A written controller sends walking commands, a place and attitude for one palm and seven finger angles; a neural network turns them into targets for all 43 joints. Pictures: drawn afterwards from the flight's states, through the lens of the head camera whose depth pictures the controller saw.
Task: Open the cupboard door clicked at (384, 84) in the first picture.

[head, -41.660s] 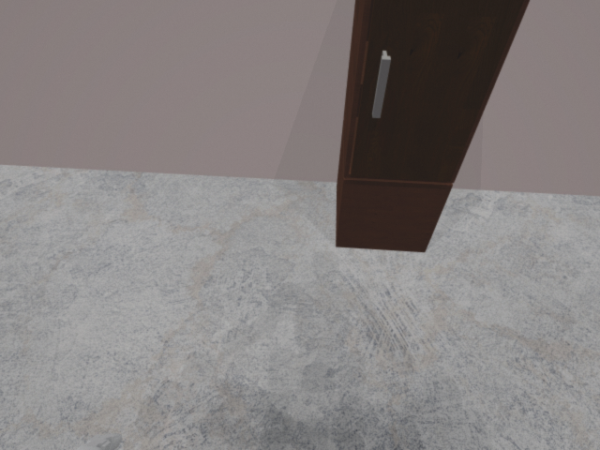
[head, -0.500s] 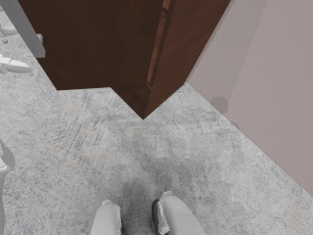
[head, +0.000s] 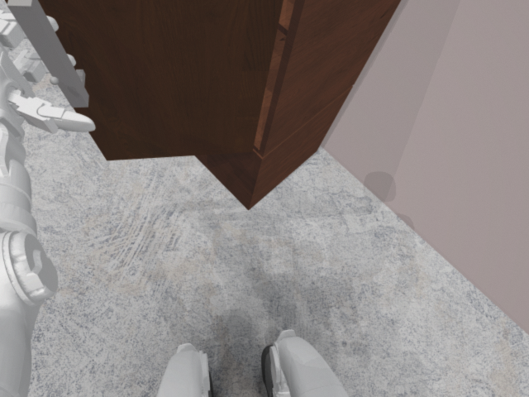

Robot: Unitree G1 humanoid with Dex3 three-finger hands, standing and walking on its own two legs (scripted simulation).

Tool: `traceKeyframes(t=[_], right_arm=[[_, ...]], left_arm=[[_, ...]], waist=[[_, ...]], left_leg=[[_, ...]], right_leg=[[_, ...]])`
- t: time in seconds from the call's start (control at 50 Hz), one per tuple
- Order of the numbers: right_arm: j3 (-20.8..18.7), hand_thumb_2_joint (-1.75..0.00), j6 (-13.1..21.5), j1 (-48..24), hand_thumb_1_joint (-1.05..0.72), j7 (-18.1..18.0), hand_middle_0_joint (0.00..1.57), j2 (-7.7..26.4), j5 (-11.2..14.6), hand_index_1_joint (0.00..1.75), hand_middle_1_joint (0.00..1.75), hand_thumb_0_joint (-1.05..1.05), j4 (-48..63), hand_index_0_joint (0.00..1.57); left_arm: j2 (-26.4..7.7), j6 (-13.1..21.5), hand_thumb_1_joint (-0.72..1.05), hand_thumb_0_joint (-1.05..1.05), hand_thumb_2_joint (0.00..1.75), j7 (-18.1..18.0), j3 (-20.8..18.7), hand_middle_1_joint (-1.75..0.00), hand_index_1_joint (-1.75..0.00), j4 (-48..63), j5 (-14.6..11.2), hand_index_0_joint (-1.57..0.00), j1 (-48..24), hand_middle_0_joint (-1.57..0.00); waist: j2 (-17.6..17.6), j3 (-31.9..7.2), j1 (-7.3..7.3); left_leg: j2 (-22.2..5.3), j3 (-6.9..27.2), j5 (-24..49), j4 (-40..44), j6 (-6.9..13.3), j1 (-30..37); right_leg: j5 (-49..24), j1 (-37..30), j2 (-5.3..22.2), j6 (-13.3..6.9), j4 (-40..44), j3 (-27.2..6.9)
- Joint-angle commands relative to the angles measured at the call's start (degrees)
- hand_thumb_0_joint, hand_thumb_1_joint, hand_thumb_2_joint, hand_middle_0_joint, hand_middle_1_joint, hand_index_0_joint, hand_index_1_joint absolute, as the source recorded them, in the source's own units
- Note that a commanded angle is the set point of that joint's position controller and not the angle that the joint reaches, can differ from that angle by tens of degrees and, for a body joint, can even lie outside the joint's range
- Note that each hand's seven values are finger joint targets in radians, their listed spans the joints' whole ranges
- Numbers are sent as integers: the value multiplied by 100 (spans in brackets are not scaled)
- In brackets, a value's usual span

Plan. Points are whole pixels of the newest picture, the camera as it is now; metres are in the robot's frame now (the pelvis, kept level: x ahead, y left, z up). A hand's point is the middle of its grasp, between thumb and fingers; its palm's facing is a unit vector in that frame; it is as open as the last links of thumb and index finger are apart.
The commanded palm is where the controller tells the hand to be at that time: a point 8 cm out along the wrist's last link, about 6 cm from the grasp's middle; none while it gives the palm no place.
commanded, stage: slide the fingers in behind the handle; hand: left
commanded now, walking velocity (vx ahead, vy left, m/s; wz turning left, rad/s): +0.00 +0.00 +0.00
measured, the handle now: (57, 47) +0.59 +0.23 +0.08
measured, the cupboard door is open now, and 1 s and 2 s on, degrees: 54 54 71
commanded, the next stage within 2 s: close the thumb around the handle in 0.58 s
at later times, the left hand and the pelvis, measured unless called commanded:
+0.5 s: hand (67, 82) +0.53 +0.21 +0.08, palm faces +0.03 -1.00 -0.01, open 14.0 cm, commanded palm +0.52 +0.25 +0.07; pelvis -0.01 -0.01 +0.00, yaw +0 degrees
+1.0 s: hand (77, 79) +0.54 +0.20 +0.07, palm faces +0.03 -1.00 -0.02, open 11.1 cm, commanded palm +0.52 +0.24 +0.07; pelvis +0.00 -0.01 +0.00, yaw +0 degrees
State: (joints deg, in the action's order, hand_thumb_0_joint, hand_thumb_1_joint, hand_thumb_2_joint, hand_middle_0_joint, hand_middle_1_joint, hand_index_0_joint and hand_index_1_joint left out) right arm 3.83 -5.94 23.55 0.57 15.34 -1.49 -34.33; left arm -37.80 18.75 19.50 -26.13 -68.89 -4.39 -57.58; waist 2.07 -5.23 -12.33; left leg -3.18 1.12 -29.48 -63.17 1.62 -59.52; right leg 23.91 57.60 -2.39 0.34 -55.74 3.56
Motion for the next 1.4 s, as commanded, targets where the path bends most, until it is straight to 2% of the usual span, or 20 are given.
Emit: traceKeyframes(t=[0.0,0.16,0.2,0.24,0.28,0.34,0.42,0.54,0.66,0.72,0.76,0.84,0.9,1.02,1.1,1.16,1.26,1.3,1.34,1.38], right_arm=[[-432,-90,59,1238,-90,-85,20,1128,-9,30,30,0,113,20],[-431,-90,113,1202,-90,-73,20,1106,-20,30,30,0,124,20],[-425,-90,118,1201,-90,-92,20,1135,-9,30,30,0,122,20],[-425,-90,119,1227,-90,-115,20,1155,-22,30,30,0,113,20],[-421,-90,135,1226,-90,-105,20,1132,-24,30,30,0,109,20],[-444,-90,147,1225,-90,-90,20,1119,-26,30,30,0,85,20],[-428,-90,137,1220,-90,-113,20,1128,1,30,30,0,90,20],[-422,-90,190,1234,-90,-147,20,1142,-18,30,30,0,58,20],[-419,-90,174,1230,-90,-126,20,1149,-14,30,30,0,41,20],[-404,-90,183,1253,-90,-137,20,1152,-24,30,30,0,48,20],[-416,-90,199,1249,-90,-125,20,1145,-38,30,30,0,30,20],[-447,-90,192,1274,-90,-85,20,1128,-55,30,30,0,4,20],[-423,-90,158,1247,-90,-95,20,1139,-31,30,30,0,37,20],[-432,-90,182,1285,-90,-98,20,1125,-58,30,30,0,96,20],[-416,-90,159,1225,-90,-104,20,1128,-5,30,30,0,91,20],[-422,-90,161,1260,-90,-134,20,1153,-14,30,30,0,68,20],[-454,-90,194,1284,-90,-119,20,1127,-43,30,30,0,-4,20],[-452,-90,167,1265,-90,-131,20,1153,-34,30,30,0,20,20],[-432,-90,168,1255,-90,-117,20,1130,-35,30,30,0,49,20],[-437,-90,155,1236,-90,-113,20,1134,-31,30,30,0,77,20]], left_arm=[[-1363,377,-50,0,30,-157,-36,-120,-120,1174,-32,-30,-2455,-30],[-1319,559,-50,0,30,-271,-61,-120,-120,1054,-6,-30,-2456,-30],[-1438,514,-50,0,30,-285,-107,-120,-120,982,16,-30,-2532,-30],[-1715,557,-50,0,30,-295,-310,-120,-120,1089,22,-30,-2576,-30],[-1597,563,-50,0,30,-288,-229,-120,-120,1079,19,-30,-2631,-30],[-1404,636,-50,0,30,-268,-100,-120,-120,1282,-14,-30,-2669,-30],[-1274,489,-50,0,30,-228,-43,-120,-120,897,-56,-30,-2491,-30],[-1608,586,-50,0,30,-259,-176,-120,-120,1104,0,-30,-2776,-30],[-1413,524,-50,0,30,-254,-34,-120,-120,942,17,-30,-2659,-30],[-1341,471,-33,0,37,-299,17,-122,-122,907,11,-31,-2794,-31],[-1378,532,-22,0,42,-339,9,-123,-123,1112,37,-32,-2975,-32],[-1158,600,0,0,52,-385,59,-125,-125,1142,2,-34,-2772,-34],[-1263,445,17,0,59,-410,12,-127,-127,810,48,-35,-2632,-35],[-1589,645,51,0,73,-437,-261,-131,-131,1220,47,-37,-2653,-37],[-1438,520,73,0,83,-325,-56,-133,-133,881,64,-39,-2531,-39],[-1626,509,90,0,90,-319,-224,-135,-135,933,29,-40,-2629,-40],[-1330,621,90,0,90,-287,-44,-135,-135,1211,-28,-40,-2766,-40],[-1538,569,90,0,90,-326,-278,-135,-135,1065,-78,-40,-2638,-40],[-1561,583,90,0,90,-389,-267,-135,-135,1154,-24,-40,-2624,-40],[-1555,554,90,0,90,-416,-243,-135,-135,1083,28,-40,-2504,-40]], waist=[[1122,-2935,-81],[910,-2968,-75],[903,-2833,-97],[1012,-3112,-22],[876,-3095,-65],[1150,-3302,-65],[777,-2888,-131],[987,-3144,-93],[1104,-3062,-86],[917,-2887,-189],[1202,-3142,-144],[1130,-3233,-139],[762,-2858,-165],[967,-3296,-43],[905,-2892,-95],[894,-3045,-93],[1210,-3320,-115],[874,-3183,-82],[1102,-3242,-15],[884,-3091,-43]], left_leg=[[68,332,3137,600,-47,2600],[110,261,2846,566,-13,2292],[109,263,2698,603,-5,2197],[106,277,2881,564,-14,2295],[106,272,2817,547,-2,2222],[96,299,3043,533,-36,2543],[119,240,2696,570,27,2148],[120,262,2714,531,16,2212],[100,317,2824,555,-29,2399],[104,312,2707,549,15,2257],[98,347,2837,545,-31,2480],[71,374,3168,520,-59,2717],[110,275,2650,571,16,2129],[104,279,3100,515,-10,2396],[122,227,2687,577,8,2060],[110,250,2755,541,11,2166],[80,327,3198,487,-48,2647],[89,301,3052,502,-25,2362],[104,286,3087,522,-36,2402],[103,254,2938,533,-9,2263]], right_leg=[[-1948,-1037,-162,-150,401,-36],[-1964,-1248,-133,-140,361,-105],[-1849,-1214,-126,-133,380,-108],[-1994,-1313,-119,-146,322,-127],[-2010,-1357,-127,-129,327,-132],[-2055,-1228,-126,-143,313,-110],[-1939,-1280,-133,-131,385,-124],[-1946,-1325,-115,-134,346,-171],[-1828,-1074,-116,-146,333,-101],[-1796,-1042,-123,-138,358,-102],[-1798,-993,-111,-141,325,-95],[-1957,-946,-129,-141,322,-63],[-1836,-1180,-119,-111,389,-113],[-2225,-1405,-130,-152,292,-138],[-1992,-1357,-116,-122,359,-153],[-1986,-1314,-119,-119,346,-147],[-2109,-1097,-123,-140,297,-103],[-2139,-1298,-123,-121,316,-118],[-2150,-1289,-115,-134,292,-118],[-2114,-1356,-117,-117,330,-132]])
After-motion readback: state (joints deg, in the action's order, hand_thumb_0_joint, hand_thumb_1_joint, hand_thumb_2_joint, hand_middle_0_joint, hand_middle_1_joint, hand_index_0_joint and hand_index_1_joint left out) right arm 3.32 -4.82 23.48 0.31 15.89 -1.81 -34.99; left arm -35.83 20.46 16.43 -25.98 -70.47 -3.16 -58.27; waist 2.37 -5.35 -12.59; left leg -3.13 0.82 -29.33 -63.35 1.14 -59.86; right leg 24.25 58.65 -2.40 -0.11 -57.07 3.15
